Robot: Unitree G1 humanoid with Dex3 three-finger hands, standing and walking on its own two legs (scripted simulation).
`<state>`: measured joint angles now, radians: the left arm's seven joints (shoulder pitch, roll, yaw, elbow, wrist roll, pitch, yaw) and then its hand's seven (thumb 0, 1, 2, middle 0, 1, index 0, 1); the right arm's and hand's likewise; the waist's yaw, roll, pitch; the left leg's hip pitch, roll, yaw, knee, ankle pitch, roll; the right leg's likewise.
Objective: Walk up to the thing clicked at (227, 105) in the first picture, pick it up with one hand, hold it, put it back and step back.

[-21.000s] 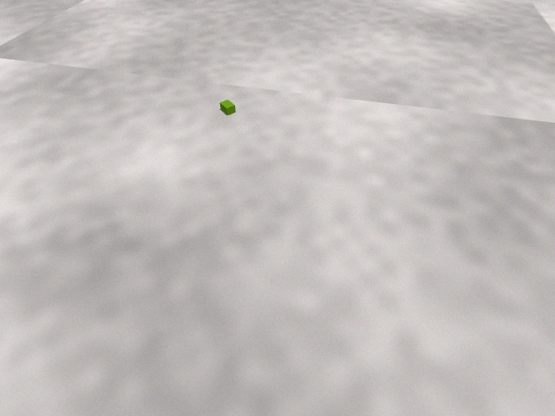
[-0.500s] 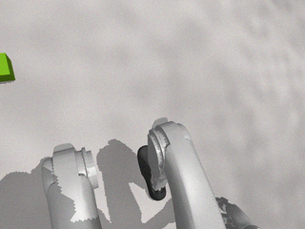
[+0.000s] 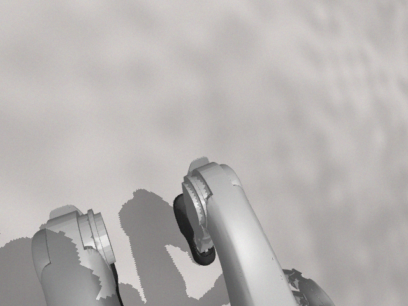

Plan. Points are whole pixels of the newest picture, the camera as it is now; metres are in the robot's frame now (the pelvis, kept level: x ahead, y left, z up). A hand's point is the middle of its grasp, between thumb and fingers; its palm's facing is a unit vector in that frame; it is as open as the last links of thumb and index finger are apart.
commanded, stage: approach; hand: left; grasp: from above
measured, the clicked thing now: out of the picture +0.54 +0.34 -0.31
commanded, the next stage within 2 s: close in in 0.28 s
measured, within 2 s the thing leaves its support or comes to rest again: neither
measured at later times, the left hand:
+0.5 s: hand out of the picture +0.53 +0.33 -0.17, palm faces -0.37 -0.08 -0.93, open 12.1 cm
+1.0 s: hand out of the picture +0.51 +0.33 -0.21, palm faces -0.47 -0.09 -0.88, open 12.1 cm
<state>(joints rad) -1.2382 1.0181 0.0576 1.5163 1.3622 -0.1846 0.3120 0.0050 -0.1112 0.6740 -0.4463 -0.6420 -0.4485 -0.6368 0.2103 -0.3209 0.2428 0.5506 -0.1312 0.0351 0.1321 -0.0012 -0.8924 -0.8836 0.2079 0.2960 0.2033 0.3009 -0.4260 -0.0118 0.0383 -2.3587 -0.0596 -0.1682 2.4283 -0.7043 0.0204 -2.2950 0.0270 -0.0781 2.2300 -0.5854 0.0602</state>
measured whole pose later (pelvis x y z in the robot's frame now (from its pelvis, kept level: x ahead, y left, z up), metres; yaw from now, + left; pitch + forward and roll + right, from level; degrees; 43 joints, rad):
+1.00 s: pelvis -0.01 +0.00 -0.01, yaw -1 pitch +32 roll -15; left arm -1.21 1.11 0.05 1.53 1.32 -0.29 0.29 0.00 -0.18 0.72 -0.45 -0.60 -0.42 -0.63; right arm 0.18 -0.36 0.30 0.53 -0.16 0.03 0.11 0.00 -0.90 -0.89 0.21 0.30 0.20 0.30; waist -0.41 -0.08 0.14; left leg -2.35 -0.06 -0.20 2.46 -0.69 0.01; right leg -2.28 0.03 -0.11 2.24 -0.56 0.06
